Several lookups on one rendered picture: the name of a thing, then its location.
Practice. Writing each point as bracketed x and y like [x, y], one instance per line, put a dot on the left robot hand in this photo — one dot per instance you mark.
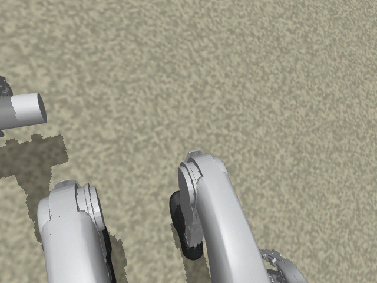
[5, 90]

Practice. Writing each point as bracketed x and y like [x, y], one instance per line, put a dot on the bottle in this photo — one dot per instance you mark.
[21, 110]

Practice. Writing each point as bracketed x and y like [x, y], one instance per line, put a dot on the left robot foot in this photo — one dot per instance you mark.
[108, 257]

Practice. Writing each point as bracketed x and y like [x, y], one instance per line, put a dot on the right robot foot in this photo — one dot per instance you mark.
[179, 224]

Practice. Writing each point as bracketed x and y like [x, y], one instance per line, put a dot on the right robot hand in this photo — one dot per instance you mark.
[287, 270]

